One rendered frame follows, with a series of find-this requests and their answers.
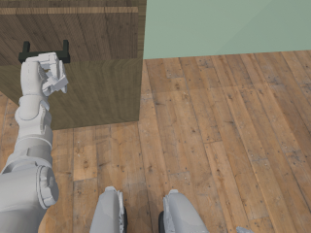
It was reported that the robot left hand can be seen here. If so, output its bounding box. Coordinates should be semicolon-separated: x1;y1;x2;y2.
20;52;69;101

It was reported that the left robot forearm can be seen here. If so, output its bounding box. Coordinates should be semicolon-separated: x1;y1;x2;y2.
0;94;53;176

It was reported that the cabinet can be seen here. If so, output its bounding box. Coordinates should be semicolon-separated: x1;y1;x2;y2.
0;0;147;131

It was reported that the right robot thigh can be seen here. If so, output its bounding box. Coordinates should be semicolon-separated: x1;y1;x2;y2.
162;192;209;233

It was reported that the drawer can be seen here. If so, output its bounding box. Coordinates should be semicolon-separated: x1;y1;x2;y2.
0;0;139;66

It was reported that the right robot shin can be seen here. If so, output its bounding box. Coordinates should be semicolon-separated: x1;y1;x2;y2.
163;189;179;233

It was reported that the robot left upper arm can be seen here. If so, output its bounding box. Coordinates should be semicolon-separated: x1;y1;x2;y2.
0;165;59;233

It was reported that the handle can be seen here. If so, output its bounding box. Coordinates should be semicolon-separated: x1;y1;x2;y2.
18;40;71;64

